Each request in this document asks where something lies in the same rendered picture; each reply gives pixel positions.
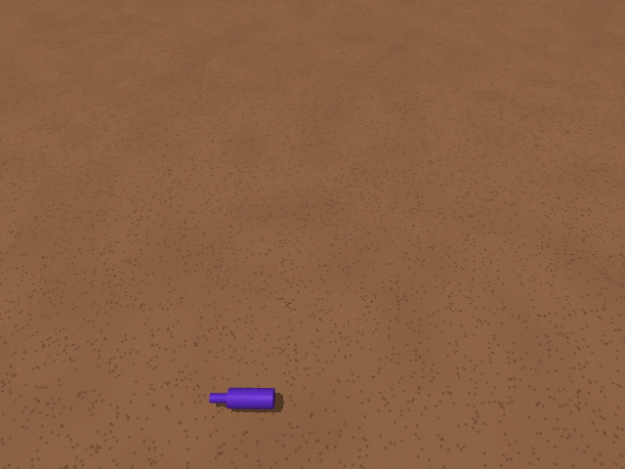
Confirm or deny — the bottle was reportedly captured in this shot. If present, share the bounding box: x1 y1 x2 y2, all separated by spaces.
209 388 275 409

